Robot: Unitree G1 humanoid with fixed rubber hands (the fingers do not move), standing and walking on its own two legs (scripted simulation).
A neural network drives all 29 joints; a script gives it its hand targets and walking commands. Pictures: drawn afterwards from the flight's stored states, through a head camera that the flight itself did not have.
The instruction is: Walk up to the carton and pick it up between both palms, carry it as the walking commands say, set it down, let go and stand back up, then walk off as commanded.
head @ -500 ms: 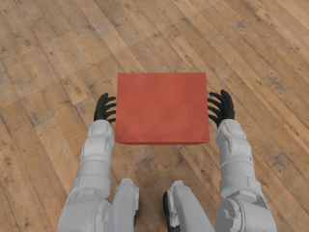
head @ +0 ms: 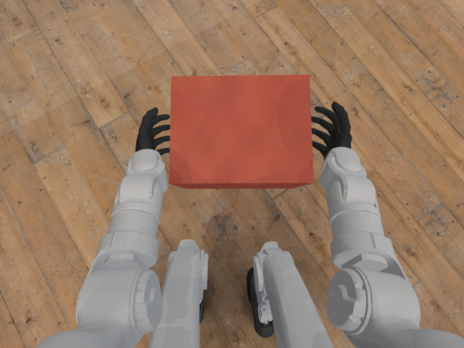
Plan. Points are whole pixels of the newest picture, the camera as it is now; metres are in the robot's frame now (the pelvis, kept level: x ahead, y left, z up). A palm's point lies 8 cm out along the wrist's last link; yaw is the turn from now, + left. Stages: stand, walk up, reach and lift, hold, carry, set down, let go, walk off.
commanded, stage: set down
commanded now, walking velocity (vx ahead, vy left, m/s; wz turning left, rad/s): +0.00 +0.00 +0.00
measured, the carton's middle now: (240, 139) +0.48 -0.02 -0.15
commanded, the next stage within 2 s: none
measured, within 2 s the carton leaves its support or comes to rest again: neither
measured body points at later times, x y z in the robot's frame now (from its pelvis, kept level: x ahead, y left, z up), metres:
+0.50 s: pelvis -0.02 +0.00 -0.08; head +0.25 +0.02 +0.28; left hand +0.47 +0.15 -0.18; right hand +0.46 -0.18 -0.16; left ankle +0.10 +0.11 -0.53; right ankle +0.06 -0.10 -0.53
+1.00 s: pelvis -0.06 +0.00 -0.14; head +0.31 +0.00 +0.11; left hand +0.50 +0.14 -0.29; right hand +0.48 -0.19 -0.28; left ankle +0.10 +0.11 -0.53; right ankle +0.06 -0.10 -0.53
